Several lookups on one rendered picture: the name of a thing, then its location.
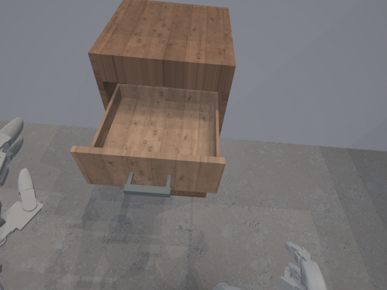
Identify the robot right hand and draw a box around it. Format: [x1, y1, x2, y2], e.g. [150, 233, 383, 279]
[281, 241, 328, 290]

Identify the drawer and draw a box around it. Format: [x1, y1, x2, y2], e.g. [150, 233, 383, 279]
[70, 83, 226, 193]

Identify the cabinet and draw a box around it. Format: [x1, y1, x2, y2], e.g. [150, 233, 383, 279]
[88, 0, 236, 198]

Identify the handle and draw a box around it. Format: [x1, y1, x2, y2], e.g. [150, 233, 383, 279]
[123, 172, 171, 198]

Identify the robot left hand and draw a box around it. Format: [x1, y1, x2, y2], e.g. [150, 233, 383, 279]
[0, 117, 43, 247]

